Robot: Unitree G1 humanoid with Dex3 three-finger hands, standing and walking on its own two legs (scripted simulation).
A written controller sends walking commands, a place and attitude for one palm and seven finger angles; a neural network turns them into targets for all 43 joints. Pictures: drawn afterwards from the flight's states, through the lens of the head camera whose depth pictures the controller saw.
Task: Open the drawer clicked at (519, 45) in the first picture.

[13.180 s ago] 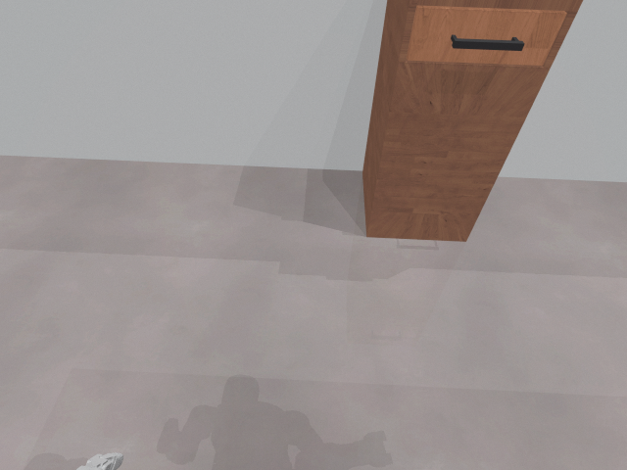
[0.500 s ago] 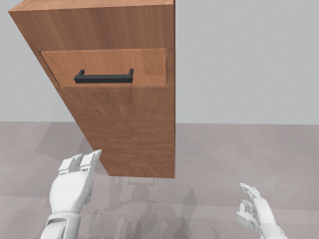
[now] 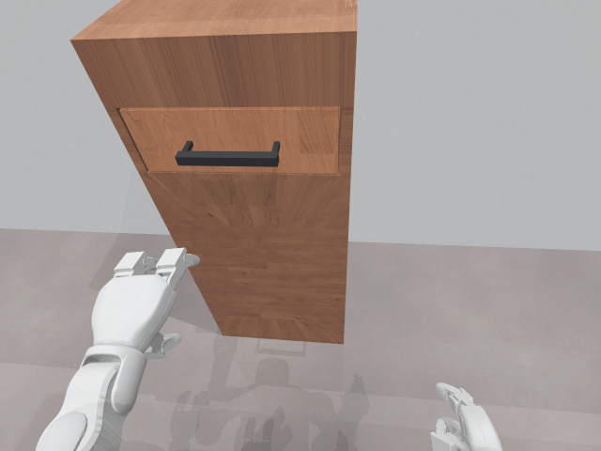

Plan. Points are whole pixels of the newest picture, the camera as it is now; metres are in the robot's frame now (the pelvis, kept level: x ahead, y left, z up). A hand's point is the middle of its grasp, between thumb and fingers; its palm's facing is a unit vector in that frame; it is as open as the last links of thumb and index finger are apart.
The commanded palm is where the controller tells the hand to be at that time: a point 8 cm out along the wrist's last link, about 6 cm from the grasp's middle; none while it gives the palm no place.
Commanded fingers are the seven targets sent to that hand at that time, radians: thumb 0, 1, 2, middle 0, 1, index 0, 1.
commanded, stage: raise the hand with hooked fingers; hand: left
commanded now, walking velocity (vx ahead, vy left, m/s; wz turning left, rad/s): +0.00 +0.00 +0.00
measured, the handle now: (229, 152) +0.57 +0.20 +0.09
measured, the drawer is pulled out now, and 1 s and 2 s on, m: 0.00 0.00 0.00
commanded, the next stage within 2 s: move the hooked fingers above the handle in 1.06 s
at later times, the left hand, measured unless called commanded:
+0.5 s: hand (120, 234) +0.31 +0.25 +0.17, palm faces +0.13 -0.05 -0.99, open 13.6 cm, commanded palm +0.27 +0.25 +0.23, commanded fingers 0.00 -0.50 0.30 -0.30 -1.20 -0.30 -1.20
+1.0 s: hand (118, 213) +0.32 +0.24 +0.19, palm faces +0.10 -0.06 -0.99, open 13.9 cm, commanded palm +0.28 +0.25 +0.26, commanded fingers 0.00 -0.50 0.30 -0.30 -1.20 -0.30 -1.20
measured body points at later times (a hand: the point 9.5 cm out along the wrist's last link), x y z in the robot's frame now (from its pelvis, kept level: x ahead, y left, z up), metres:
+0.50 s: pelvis +0.01 +0.01 +0.02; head +0.02 -0.04 +0.46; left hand +0.29 +0.25 +0.22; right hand +0.25 -0.19 -0.08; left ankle +0.04 +0.13 -0.72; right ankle -0.01 -0.12 -0.72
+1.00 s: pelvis +0.01 +0.00 +0.02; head +0.03 -0.04 +0.46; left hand +0.30 +0.25 +0.24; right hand +0.22 -0.22 -0.10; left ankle +0.04 +0.13 -0.72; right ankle -0.01 -0.12 -0.72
